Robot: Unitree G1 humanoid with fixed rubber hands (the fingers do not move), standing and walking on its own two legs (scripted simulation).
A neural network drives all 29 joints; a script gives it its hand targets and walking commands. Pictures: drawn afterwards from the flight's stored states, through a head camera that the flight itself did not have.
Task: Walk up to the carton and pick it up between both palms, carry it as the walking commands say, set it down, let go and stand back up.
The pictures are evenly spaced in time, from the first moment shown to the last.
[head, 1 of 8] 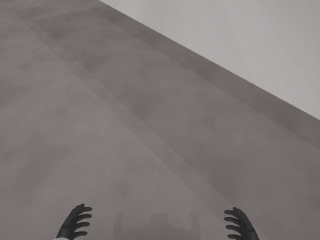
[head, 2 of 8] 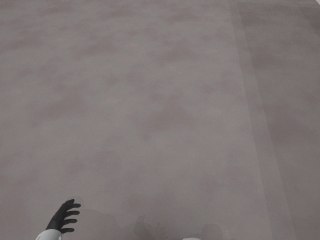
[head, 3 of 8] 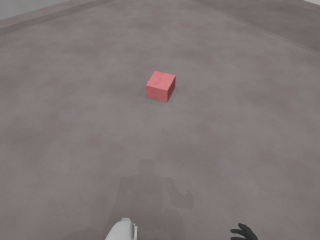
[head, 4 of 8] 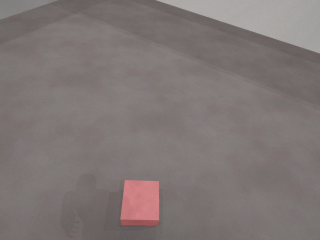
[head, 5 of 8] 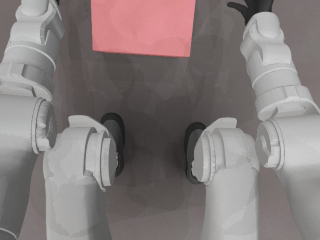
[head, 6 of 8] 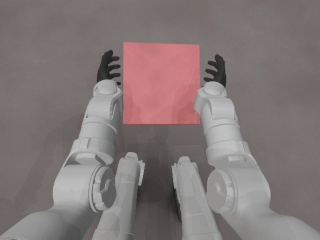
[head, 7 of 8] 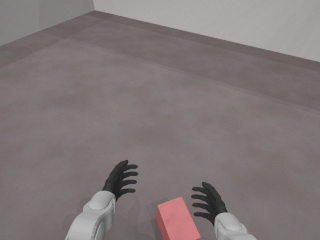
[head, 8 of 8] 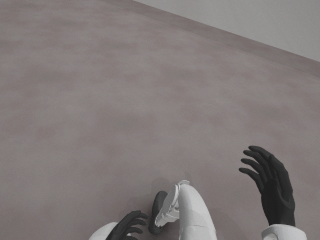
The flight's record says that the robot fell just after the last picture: yes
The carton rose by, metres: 0.45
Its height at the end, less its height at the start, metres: +0.03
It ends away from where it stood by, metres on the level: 0.22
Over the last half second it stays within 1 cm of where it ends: yes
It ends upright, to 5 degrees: no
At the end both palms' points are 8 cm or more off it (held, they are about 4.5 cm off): yes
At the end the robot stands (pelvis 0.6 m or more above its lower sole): yes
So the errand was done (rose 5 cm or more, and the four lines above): no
